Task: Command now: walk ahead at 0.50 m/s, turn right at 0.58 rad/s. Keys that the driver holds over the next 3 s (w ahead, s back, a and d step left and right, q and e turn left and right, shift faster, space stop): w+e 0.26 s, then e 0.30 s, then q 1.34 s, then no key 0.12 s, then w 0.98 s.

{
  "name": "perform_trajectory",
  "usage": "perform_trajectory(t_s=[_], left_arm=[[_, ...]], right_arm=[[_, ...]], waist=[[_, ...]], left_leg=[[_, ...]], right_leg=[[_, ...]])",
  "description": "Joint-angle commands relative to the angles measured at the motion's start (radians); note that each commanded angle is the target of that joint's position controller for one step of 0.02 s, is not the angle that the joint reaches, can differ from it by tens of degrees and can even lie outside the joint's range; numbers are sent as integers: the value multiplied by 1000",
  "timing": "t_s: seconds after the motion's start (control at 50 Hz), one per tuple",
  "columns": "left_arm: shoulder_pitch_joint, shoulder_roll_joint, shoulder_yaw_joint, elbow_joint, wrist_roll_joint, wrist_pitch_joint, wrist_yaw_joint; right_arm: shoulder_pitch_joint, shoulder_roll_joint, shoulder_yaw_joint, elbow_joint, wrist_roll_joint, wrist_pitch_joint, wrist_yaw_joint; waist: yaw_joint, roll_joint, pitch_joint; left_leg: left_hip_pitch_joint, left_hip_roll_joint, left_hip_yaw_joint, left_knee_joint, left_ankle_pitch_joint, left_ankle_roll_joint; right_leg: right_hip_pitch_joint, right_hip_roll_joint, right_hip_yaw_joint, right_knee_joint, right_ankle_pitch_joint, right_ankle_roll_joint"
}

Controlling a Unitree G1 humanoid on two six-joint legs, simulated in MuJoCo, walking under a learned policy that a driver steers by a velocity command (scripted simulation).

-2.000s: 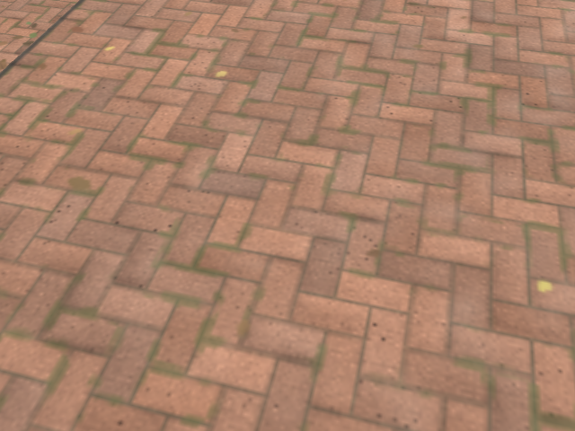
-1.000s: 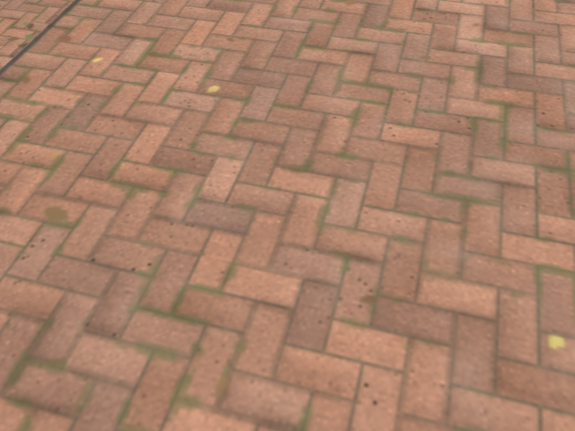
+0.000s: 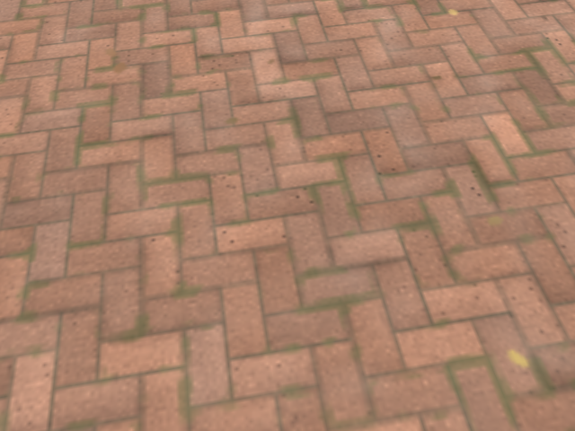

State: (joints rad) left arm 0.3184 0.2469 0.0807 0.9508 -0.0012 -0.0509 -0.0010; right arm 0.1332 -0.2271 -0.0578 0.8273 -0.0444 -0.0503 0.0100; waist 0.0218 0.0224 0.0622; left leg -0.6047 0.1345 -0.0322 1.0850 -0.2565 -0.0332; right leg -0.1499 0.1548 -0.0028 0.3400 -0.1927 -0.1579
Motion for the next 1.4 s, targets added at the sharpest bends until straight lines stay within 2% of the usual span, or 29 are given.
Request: perform_trajectory(t_s=[0.02, 0.2, 0.24, 0.28, 0.3, 0.32, 0.34, 0.36, 0.38, 0.4, 0.46, 0.6, 0.72, 0.76, 0.78, 0.8, 0.82, 0.86, 0.92, 0.98, 1.06, 1.1, 1.12, 1.14, 1.16, 1.18, 1.22, 1.26, 1.4], left_arm=[[57, 137, 24, -56, -2, -20, 2], [186, 159, 23, -67, 16, -10, 17], [148, 179, 28, -82, 18, -12, 24], [82, 204, 34, -102, 18, -18, 17], [55, 199, 33, -111, 4, -26, 9], [77, 104, 9, -154, -15, -31, 6], [241, 68, 6, -168, -47, -16, 21], [229, 151, 18, -129, 3, 6, 30], [151, 152, 22, -133, 14, 16, 23], [109, 133, 20, -142, 19, 24, 15], [88, 102, 17, -162, 31, 67, -17], [-61, 59, -9, -247, 34, 95, -44], [-96, 33, -42, -229, 33, 77, -18], [-66, 74, -40, -213, 48, 52, 2], [-41, 147, -34, -227, 62, 39, 15], [-141, 183, -22, -236, 25, 49, 30], [-171, 138, -25, -249, 15, 51, 32], [-174, 131, -29, -241, 23, 53, 40], [-150, 119, -25, -229, 20, 54, 54], [-180, 98, -25, -231, 27, 57, 52], [-184, 134, -6, -224, 31, 64, 39], [-207, 155, 5, -224, 21, 73, 35], [-175, 144, 7, -213, 23, 78, 32], [-128, 73, -7, -233, 32, 88, 25], [-247, 81, -13, -288, 29, 102, 37], [-258, 95, -11, -283, 24, 108, 38], [-203, 111, -3, -244, 14, 95, 27], [-153, 126, 4, -217, 33, 89, 17], [-190, 115, -4, -247, 23, 97, 20]], right_arm=[[-2, -69, -11, -60, -1, 19, 6], [-275, -86, 14, -189, 15, -1, 19], [-224, -109, 11, -191, 20, -10, 16], [-15, -160, -9, -131, 22, -25, -4], [134, -185, -18, -101, 13, -42, -18], [281, -263, -32, -98, -15, -50, -36], [218, -319, -44, -119, -16, -36, -26], [155, -225, -32, -140, 14, -21, -21], [95, -130, -4, -146, 23, -19, -22], [72, -91, 10, -140, 20, -18, -21], [88, -111, 10, -117, 27, -28, -25], [104, -143, 0, -101, 23, -16, -27], [142, -147, 6, -56, 33, 5, 3], [174, -126, 12, -46, 32, 17, 6], [222, -72, 24, -68, 25, 22, 10], [289, -28, 36, -54, 51, 40, 3], [234, -98, 22, -47, 46, 58, -4], [178, -132, -3, -64, 42, 73, -4], [215, -107, -16, -59, 30, 86, -6], [191, -76, -12, -74, 30, 96, -3], [170, -87, -16, -109, 39, 107, 15], [218, -84, -16, -102, 36, 99, 20], [221, -117, -22, -103, 24, 88, 17], [216, -231, -44, -128, 11, 75, 8], [259, -325, -72, -127, 13, 78, 3], [254, -279, -64, -123, 16, 81, -2], [120, -218, -47, -150, 30, 88, -9], [98, -192, -40, -168, 41, 84, -11], [187, -212, -52, -160, 38, 82, -15]], waist=[[-7, -51, -29], [82, -100, -7], [42, -111, -13], [-51, -99, -95], [-130, -66, -174], [-155, 59, -338], [-45, 281, -459], [-19, 108, -382], [-17, 34, -240], [-10, 8, -165], [11, 108, -118], [7, 106, -122], [-13, 117, -126], [-2, 32, -126], [-29, -119, -175], [-74, -271, -170], [-39, -220, -121], [-25, -218, -77], [-39, -148, -113], [-42, -150, -115], [-28, -192, -137], [-69, -151, -142], [-69, -49, -108], [-36, 244, -88], [-98, 288, -22], [-76, 149, -9], [-10, 79, -6], [-8, 84, -72], [-58, 93, -83]], left_leg=[[-71, -18, 47, -94, 103, -26], [-108, -102, 38, -437, 221, 11], [18, -121, 25, -519, 192, 37], [318, -178, 42, -581, 142, 74], [537, -121, 9, -645, 254, 99], [795, 151, -215, -602, 403, 140], [924, 394, -607, -654, 671, 284], [791, 341, -570, -651, 651, 283], [655, 281, -383, -667, 678, 263], [568, 224, -251, -698, 706, 234], [435, 154, -73, -762, 763, 215], [383, 136, 89, -797, 658, 232], [391, 98, 45, -733, 498, 204], [317, 53, 23, -671, 319, 121], [270, -3, 62, -561, 17, 73], [299, -96, 103, -555, -210, 58], [292, -115, 89, -489, -240, 52], [228, -142, 75, -335, -258, 53], [185, -134, 52, -120, -283, 47], [200, -117, 64, -177, -253, 38], [288, -125, 99, -341, -195, 53], [412, -150, 131, -537, -53, 81], [460, -125, 35, -683, 23, 100], [526, 145, -345, -806, 171, 158], [406, 263, -505, -841, 392, 287], [399, 217, -430, -828, 359, 306], [402, 85, -292, -811, 261, 246], [467, 42, -247, -783, 384, 239], [568, 39, -333, -767, 314, 262]], right_leg=[[34, -255, 244, -125, 444, -96], [226, -279, 339, -47, 516, -71], [207, -288, 356, -9, 566, -41], [139, -236, 327, 185, 791, 15], [47, -171, 291, 395, 725, 46], [-116, -95, 214, 697, 276, 71], [-347, 47, 124, 956, -451, 96], [-372, -57, 133, 1020, -359, 92], [-381, -84, 112, 992, -291, 106], [-384, -116, 97, 950, -258, 119], [-339, -134, 67, 896, -207, 145], [-324, -160, 30, 631, -45, 159], [-86, -134, -21, 211, -14, 141], [104, -219, 56, -13, 152, 128], [181, -455, 258, -10, 420, 103], [59, -501, 267, -2, 435, -18], [5, -459, 243, -24, 292, -30], [-15, -434, 197, -46, 276, -33], [7, -453, 120, -9, 472, -74], [-7, -440, 60, 5, 393, -62], [-25, -456, 42, 46, 309, -41], [-89, -436, -4, 125, 205, 21], [-173, -390, -57, 231, 32, 93], [-385, -257, -162, 500, -306, 183], [-474, -141, -50, 626, -454, 187], [-466, -173, 20, 721, -387, 183], [-453, -184, 44, 725, -220, 173], [-435, -169, 33, 765, -160, 182], [-472, -156, 54, 620, -164, 208]])
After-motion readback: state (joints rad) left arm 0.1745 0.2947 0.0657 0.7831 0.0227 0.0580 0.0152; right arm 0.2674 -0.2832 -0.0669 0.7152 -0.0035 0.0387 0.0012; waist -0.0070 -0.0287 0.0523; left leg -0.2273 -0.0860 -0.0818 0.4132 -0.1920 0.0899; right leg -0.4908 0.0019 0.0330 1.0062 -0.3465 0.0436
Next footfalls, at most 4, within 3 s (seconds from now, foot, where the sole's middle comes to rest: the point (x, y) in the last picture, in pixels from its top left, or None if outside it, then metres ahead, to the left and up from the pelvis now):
0.30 left None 0.38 0.12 -0.78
0.76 right None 0.35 -0.11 -0.78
1.12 left None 0.34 0.11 -0.78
1.68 right None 0.34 -0.07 -0.78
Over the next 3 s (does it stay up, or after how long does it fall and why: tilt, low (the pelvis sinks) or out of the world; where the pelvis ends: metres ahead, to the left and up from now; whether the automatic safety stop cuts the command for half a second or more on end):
stays up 0.63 0.12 0.00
